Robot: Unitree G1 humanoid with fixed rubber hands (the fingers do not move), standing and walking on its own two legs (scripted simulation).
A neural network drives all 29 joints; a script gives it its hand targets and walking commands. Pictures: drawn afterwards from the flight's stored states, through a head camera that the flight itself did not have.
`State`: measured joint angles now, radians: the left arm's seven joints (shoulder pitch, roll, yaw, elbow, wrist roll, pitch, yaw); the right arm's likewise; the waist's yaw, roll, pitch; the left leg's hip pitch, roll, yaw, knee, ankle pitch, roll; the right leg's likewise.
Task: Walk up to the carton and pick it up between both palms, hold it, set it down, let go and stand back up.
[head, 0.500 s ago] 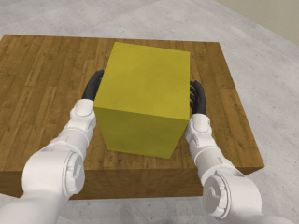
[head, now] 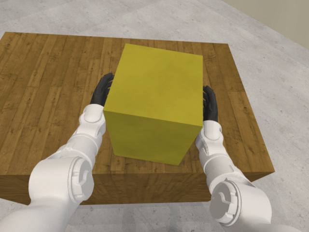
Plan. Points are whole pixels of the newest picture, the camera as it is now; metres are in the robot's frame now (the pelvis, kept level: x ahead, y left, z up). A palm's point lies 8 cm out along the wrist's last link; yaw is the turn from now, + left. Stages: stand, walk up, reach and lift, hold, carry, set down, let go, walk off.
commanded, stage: reach and lift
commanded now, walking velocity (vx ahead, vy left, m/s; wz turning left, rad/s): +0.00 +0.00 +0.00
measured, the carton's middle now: (154, 110) +0.44 -0.04 +0.01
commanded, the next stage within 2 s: none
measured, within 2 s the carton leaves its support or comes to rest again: leaves its support in 1.82 s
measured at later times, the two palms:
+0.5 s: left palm (99, 102) +0.46 +0.10 +0.04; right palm (208, 116) +0.40 -0.18 +0.04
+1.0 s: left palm (99, 102) +0.46 +0.10 +0.04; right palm (208, 117) +0.39 -0.18 +0.04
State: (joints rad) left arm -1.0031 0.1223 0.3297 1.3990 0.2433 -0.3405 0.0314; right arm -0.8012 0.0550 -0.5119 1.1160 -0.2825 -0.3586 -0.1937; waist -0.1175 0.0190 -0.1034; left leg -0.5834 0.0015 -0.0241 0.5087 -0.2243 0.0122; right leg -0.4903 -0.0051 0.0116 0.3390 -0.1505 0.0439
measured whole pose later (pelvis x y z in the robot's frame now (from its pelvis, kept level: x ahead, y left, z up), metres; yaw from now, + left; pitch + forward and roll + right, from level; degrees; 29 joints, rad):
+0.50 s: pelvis +0.00 +0.00 +0.00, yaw +0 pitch +17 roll -3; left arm -1.01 0.12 0.36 1.40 0.27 -0.34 0.03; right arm -0.80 0.06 -0.52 1.12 -0.29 -0.37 -0.20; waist -0.12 0.02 -0.10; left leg -0.58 0.00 -0.02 0.51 -0.22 0.01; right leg -0.49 -0.01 0.01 0.33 -0.15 0.04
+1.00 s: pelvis +0.00 +0.00 +0.00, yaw +0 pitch +17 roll -3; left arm -1.01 0.11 0.35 1.40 0.26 -0.34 0.04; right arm -0.80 0.06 -0.52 1.12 -0.29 -0.38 -0.23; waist -0.12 0.02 -0.10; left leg -0.58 0.00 -0.02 0.51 -0.22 0.01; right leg -0.48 0.00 0.01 0.33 -0.14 0.04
